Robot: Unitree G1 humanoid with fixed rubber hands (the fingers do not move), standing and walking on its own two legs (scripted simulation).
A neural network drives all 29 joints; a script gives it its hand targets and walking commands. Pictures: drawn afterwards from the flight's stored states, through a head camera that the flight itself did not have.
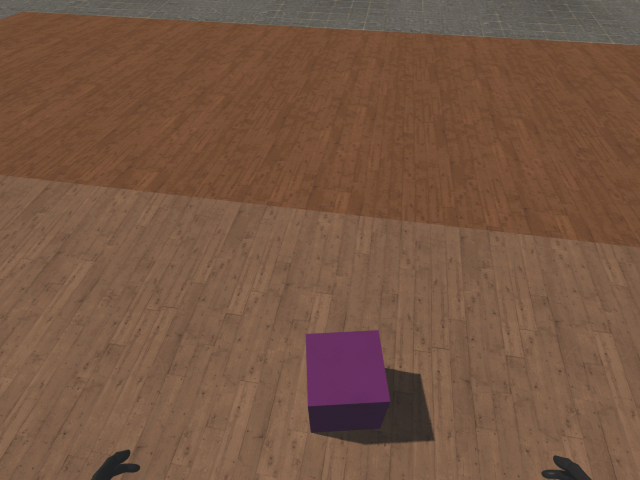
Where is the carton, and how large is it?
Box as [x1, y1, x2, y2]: [306, 330, 389, 432]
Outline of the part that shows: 378,330 306,334 307,394 311,432 379,428 389,403 389,397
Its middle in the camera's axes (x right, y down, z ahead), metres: +0.07 +0.41 +1.13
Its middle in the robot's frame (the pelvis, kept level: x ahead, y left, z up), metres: +0.47 -0.03 -0.66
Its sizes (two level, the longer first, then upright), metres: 0.210 0.200 0.250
